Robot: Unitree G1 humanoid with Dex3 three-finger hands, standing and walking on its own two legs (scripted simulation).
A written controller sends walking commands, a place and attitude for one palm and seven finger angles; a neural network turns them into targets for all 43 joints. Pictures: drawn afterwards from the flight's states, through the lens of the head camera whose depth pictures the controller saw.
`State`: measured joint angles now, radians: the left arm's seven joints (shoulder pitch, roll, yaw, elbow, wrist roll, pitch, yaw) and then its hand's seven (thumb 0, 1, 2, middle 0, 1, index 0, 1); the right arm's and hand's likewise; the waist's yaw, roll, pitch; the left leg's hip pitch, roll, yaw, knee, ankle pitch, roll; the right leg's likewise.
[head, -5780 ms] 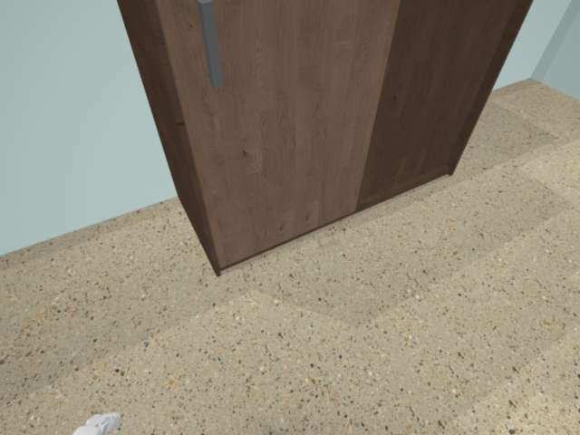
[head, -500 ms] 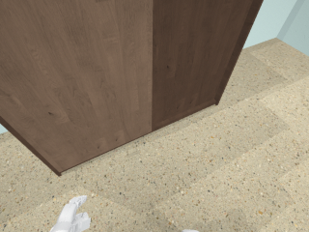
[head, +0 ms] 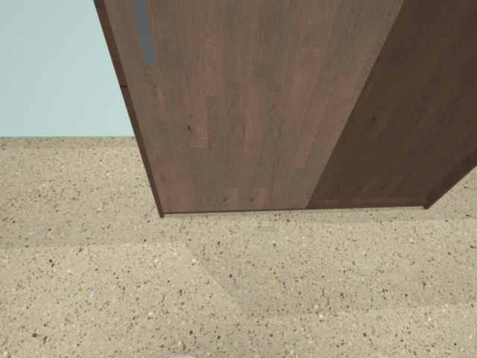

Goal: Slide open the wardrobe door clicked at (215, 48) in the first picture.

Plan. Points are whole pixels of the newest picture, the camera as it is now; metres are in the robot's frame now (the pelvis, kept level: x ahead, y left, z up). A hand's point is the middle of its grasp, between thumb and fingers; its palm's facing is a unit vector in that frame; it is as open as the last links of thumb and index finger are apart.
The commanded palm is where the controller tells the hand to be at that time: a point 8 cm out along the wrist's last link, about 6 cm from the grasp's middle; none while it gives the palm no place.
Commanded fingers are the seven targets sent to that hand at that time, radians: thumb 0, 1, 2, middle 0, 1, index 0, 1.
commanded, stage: turn to face it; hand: left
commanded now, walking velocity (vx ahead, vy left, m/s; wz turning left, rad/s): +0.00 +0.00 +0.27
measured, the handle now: (144, 17) +0.73 +0.27 +0.17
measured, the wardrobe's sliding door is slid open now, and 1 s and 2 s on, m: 0.00 0.00 0.00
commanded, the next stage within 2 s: take the last steps up to it in 0.22 s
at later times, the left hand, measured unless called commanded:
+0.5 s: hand out of the picture +0.05 +0.21 -0.14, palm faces +0.11 -0.97 -0.22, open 7.4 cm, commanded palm none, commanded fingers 0.00 0.90 0.90 -0.20 -0.30 -0.20 -0.30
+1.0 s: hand out of the picture -0.08 +0.12 -0.13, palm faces +0.34 -0.93 -0.16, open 7.4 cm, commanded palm none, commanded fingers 0.00 0.90 0.90 -0.20 -0.30 -0.20 -0.30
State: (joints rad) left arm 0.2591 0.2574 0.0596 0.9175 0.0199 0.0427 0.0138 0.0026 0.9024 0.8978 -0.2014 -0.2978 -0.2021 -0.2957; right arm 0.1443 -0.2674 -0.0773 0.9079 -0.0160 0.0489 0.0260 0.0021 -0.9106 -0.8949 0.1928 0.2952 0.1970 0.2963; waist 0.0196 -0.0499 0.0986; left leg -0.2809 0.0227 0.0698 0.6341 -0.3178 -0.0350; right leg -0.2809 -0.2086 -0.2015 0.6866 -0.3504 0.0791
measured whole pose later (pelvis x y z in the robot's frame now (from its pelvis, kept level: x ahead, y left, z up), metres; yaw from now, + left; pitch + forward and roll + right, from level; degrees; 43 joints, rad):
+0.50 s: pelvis -0.02 +0.01 +0.02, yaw +6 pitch -2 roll +0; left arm 0.20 0.20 0.05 0.97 0.02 0.05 0.00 0.00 0.91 0.90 -0.20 -0.30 -0.20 -0.29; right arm 0.28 -0.18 -0.04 1.00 -0.03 0.02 -0.01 0.00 -0.91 -0.89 0.20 0.30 0.20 0.30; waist -0.03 0.01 0.02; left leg -0.21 -0.05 -0.01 0.43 -0.19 0.05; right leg -0.30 -0.05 -0.04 0.75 -0.44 0.07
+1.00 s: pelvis +0.08 +0.02 +0.02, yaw +11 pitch +0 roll +0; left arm 0.56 0.06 0.01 1.17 0.03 -0.07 0.02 0.00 0.91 0.90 -0.20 -0.30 -0.20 -0.30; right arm 0.23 -0.18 -0.07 1.06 -0.03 0.03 0.03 0.00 -0.91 -0.90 0.19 0.30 0.20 0.30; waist 0.06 0.03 0.03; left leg -0.54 0.10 0.07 0.81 -0.17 -0.03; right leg 0.06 -0.05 -0.15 0.28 -0.33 0.02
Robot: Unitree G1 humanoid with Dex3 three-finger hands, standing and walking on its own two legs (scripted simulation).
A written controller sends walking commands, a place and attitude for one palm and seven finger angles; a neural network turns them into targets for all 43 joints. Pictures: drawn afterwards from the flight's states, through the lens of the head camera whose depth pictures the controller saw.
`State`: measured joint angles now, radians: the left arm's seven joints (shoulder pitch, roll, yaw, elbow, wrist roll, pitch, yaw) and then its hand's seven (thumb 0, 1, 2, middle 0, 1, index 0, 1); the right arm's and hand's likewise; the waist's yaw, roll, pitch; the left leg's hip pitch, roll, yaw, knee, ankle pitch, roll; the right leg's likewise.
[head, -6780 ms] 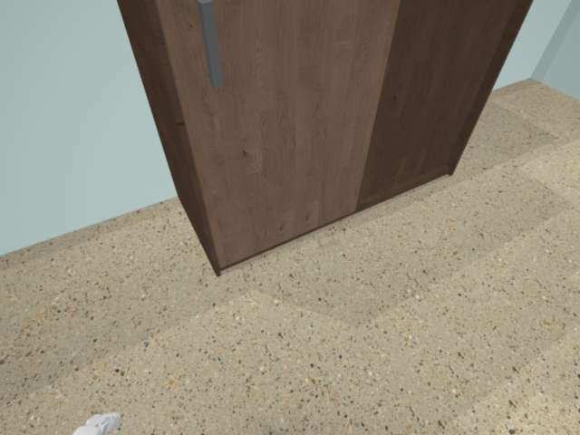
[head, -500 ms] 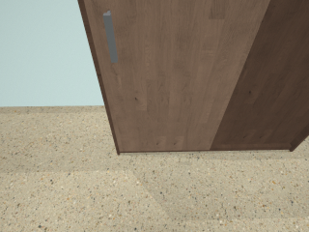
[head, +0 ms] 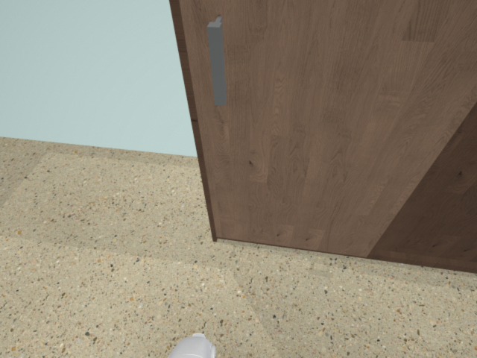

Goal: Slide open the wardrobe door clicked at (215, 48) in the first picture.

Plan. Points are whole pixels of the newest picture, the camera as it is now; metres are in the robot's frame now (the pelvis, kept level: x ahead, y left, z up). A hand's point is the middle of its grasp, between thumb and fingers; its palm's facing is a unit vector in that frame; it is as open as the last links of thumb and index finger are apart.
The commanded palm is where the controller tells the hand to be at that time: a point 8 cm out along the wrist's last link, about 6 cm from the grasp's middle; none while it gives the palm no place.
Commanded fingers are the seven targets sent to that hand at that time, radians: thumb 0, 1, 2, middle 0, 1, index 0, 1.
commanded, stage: take the last steps up to it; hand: left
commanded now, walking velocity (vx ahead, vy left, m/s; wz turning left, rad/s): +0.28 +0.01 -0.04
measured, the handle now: (219, 63) +0.68 +0.13 +0.15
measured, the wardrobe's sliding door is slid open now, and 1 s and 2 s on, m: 0.00 0.00 0.00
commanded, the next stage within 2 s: come to a stop and stand still in 0.34 s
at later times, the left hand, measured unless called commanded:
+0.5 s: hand (159, 283) +0.28 +0.22 -0.15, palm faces -0.02 -0.97 -0.22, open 7.4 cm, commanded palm none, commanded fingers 0.00 0.90 0.90 -0.20 -0.30 -0.20 -0.30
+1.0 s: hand (141, 319) +0.21 +0.25 -0.19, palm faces +0.03 -0.98 -0.20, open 7.3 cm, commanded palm none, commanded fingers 0.00 0.90 0.90 -0.20 -0.30 -0.20 -0.30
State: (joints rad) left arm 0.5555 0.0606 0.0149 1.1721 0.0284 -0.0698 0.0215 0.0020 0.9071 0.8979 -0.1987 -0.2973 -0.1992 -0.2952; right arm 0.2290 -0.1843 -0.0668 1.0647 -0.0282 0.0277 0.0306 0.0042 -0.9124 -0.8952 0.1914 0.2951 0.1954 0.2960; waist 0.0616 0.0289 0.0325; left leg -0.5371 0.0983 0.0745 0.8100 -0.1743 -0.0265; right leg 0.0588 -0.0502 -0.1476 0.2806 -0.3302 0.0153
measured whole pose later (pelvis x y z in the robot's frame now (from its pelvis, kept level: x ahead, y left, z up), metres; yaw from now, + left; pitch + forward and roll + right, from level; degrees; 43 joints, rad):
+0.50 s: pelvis +0.16 +0.04 +0.00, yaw -3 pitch -2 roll +2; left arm 0.14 0.18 0.06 0.98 0.02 -0.01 0.00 0.00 0.91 0.90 -0.19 -0.30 -0.19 -0.29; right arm 0.30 -0.16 -0.05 1.07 -0.03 -0.04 -0.02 -0.02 -0.93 -0.89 0.20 0.30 0.20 0.30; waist -0.02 -0.01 0.03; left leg -0.07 0.00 0.19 0.42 -0.30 0.02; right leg -0.45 -0.11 -0.08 0.72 -0.23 0.03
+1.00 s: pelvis +0.13 +0.06 -0.01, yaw -3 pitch -2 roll +0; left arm 0.18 0.20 0.07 1.02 0.02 0.07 0.03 0.00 0.91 0.90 -0.20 -0.30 -0.20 -0.30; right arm 0.29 -0.14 -0.05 1.03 -0.03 0.02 -0.02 0.00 -0.91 -0.89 0.19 0.30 0.20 0.30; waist 0.00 -0.04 0.03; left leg -0.21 0.01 0.07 0.59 -0.35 0.02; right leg -0.46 -0.06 -0.05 0.64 -0.29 0.02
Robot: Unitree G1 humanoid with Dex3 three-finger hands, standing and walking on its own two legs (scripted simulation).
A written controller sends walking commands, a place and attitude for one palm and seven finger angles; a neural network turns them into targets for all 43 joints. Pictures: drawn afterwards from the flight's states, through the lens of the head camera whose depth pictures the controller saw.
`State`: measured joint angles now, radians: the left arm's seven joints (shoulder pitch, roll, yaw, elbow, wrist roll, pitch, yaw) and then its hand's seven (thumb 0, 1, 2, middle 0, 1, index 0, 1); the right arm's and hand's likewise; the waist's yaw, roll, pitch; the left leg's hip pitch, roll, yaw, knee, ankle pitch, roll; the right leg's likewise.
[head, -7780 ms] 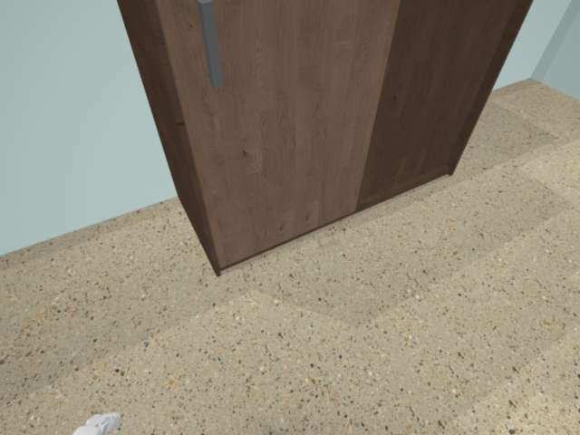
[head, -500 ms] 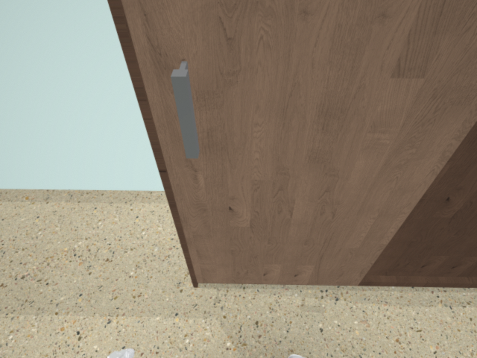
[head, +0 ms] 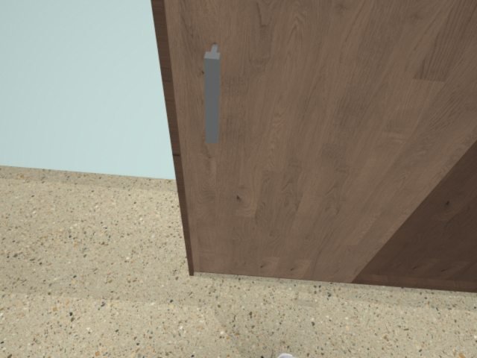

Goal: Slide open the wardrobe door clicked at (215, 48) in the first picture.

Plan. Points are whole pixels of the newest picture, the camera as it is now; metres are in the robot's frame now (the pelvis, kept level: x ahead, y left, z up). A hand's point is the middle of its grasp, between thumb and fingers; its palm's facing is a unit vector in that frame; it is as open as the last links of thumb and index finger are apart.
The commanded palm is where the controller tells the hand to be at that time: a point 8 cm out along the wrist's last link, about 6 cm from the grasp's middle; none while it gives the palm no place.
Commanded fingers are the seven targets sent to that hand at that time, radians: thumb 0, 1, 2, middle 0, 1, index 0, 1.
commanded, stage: come to a stop and stand still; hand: left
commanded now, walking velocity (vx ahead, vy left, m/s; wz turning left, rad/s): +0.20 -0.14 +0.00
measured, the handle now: (213, 96) +0.55 +0.09 +0.16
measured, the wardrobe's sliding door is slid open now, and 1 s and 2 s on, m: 0.00 0.00 0.00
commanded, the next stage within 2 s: look again from close up in 0.94 s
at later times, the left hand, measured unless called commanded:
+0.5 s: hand out of the picture +0.02 +0.15 -0.17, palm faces -0.03 -0.97 -0.23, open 7.3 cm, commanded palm none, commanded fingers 0.00 0.90 0.90 -0.20 -0.30 -0.20 -0.30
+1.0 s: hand out of the picture +0.01 +0.12 -0.16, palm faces +0.04 -0.98 -0.22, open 7.3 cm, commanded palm none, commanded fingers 0.00 0.90 0.90 -0.20 -0.30 -0.20 -0.30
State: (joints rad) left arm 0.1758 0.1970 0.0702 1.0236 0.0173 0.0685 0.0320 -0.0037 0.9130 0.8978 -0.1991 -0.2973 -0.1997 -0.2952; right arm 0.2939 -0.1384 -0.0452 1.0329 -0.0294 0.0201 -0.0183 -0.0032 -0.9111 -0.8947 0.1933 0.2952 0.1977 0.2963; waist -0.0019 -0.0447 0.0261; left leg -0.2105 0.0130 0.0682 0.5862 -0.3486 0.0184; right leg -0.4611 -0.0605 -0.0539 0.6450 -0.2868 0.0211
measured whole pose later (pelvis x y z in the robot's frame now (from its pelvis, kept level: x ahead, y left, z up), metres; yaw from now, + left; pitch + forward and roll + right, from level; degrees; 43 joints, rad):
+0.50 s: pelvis +0.00 -0.03 +0.00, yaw -1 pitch +0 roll +0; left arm 0.25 0.14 0.01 1.11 0.02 -0.02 0.04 0.02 0.94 0.90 -0.20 -0.30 -0.20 -0.30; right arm 0.33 -0.15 -0.02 1.09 -0.03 -0.01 -0.02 0.00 -0.91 -0.89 0.20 0.30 0.20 0.30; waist -0.04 0.05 0.05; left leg -0.24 0.05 0.06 0.57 -0.33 -0.02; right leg -0.26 -0.01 -0.04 0.57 -0.30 -0.01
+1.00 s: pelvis +0.00 -0.05 +0.01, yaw +0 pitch -2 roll +1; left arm 0.27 0.15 0.01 1.10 0.01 -0.02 0.02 0.00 0.91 0.90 -0.20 -0.30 -0.20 -0.30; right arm 0.28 -0.17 0.00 1.11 -0.02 -0.01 -0.03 0.00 -0.91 -0.89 0.19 0.30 0.20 0.30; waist 0.00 0.02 0.04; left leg -0.16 0.07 0.04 0.47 -0.28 -0.06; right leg -0.20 0.00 -0.07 0.51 -0.29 -0.04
